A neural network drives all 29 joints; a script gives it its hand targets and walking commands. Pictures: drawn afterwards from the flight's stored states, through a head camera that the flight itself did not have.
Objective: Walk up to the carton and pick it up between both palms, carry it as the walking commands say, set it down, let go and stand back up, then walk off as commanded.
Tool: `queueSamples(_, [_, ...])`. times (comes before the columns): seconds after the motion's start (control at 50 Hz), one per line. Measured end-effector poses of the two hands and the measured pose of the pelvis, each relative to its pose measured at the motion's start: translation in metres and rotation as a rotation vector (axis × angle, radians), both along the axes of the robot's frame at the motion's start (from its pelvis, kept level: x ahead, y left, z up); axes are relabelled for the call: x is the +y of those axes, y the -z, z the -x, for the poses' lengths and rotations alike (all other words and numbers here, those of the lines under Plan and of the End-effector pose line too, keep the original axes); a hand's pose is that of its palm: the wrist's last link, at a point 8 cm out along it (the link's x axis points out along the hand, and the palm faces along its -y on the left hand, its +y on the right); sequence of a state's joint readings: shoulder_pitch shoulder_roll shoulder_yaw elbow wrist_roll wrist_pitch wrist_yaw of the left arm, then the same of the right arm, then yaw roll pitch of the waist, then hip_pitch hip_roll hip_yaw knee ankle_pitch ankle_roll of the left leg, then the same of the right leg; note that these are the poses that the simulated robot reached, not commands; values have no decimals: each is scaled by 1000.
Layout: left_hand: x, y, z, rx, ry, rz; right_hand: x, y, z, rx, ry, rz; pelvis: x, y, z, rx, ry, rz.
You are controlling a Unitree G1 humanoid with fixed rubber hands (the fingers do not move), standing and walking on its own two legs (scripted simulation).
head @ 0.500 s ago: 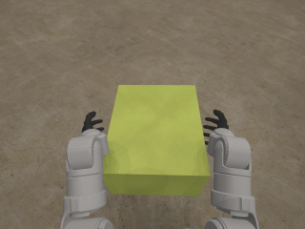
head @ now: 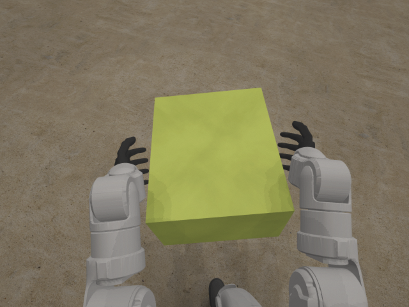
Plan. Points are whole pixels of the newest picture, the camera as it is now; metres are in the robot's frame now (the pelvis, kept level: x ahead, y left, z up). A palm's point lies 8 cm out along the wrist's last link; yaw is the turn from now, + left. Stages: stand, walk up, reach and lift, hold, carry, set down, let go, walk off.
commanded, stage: carry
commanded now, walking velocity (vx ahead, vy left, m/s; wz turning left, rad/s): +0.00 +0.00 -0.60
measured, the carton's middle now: (214, 164) +0.41 -0.03 +0.00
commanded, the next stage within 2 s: none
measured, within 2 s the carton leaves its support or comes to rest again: neither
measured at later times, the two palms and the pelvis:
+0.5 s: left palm (197, 207) +0.27 +0.02 +0.08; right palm (401, 249) +0.19 -0.29 +0.10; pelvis -0.09 -0.02 +0.01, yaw -17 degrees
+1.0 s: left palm (182, 251) +0.20 +0.04 +0.09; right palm out of the picture +0.05 -0.23 +0.10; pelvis -0.19 +0.05 +0.01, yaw -36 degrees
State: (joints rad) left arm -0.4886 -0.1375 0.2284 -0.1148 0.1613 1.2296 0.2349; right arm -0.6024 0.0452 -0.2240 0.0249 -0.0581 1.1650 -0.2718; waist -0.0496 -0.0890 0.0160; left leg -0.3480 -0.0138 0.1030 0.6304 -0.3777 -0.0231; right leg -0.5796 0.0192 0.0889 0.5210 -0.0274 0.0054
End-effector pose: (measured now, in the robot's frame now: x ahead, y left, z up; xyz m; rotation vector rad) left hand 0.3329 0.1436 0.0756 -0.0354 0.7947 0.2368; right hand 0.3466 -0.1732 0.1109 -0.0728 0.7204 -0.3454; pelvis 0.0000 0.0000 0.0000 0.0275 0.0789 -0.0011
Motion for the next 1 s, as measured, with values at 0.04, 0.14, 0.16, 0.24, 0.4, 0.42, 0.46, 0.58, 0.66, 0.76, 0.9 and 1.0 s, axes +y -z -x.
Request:
queueSamples(0.04, [8,2,16,23,-7,11,9,1,17,20,13,-3,4,-3,6,-10,30,22])
queueSamples(0.14, [23,-5,38,92,-110,-87,26,4,48,101,26,12,6,-17,20,-21,92,80])
queueSamples(0.16, [23,-7,40,95,-129,-109,27,5,52,113,27,15,6,-18,23,-19,105,89])
queueSamples(0.24, [12,-12,41,90,-129,-124,16,5,65,123,53,10,0,-20,39,-17,156,111])
queueSamples(0.4, [-68,-11,39,21,141,-9,-65,3,102,5,182,-15,-24,-2,72,2,258,78])
queueSamples(0.42, [-81,-10,41,18,177,-6,-78,5,109,1,195,-21,-25,-1,77,1,264,76])
queueSamples(0.46, [-105,-7,50,30,234,-15,-101,10,130,15,226,-29,-24,-3,83,2,268,57])
queueSamples(0.58, [-153,1,80,81,367,-71,-135,14,199,65,402,-35,-9,-8,102,-3,343,17])
queueSamples(0.66, [-163,4,89,60,449,-61,-136,9,227,41,477,-26,10,-4,120,1,393,20])
queueSamples(0.76, [-144,10,104,43,502,-13,-115,7,250,23,494,-11,38,4,139,-2,455,18])
queueSamples(0.9, [-99,3,130,81,348,-151,-63,11,279,108,494,-7,52,-9,160,-13,561,77])
queueSamples(1.0, [-101,-16,137,54,278,-228,-60,7,293,138,483,-9,54,-13,186,-3,620,104])
